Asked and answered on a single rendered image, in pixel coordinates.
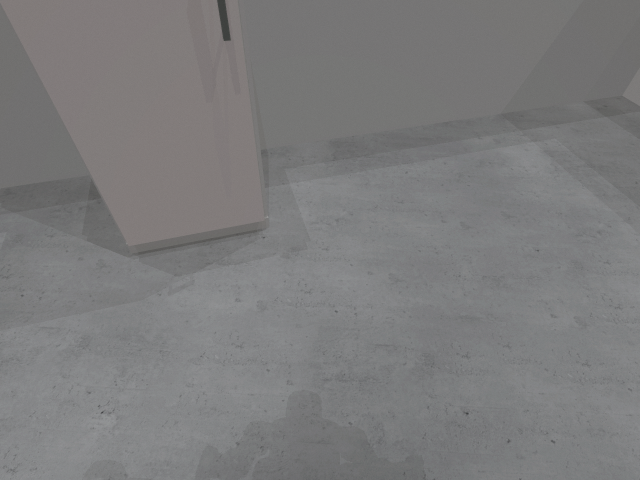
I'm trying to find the fridge door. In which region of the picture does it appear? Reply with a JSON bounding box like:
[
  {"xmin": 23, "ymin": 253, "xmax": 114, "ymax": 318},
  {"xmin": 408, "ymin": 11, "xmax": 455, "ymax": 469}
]
[{"xmin": 0, "ymin": 0, "xmax": 265, "ymax": 246}]

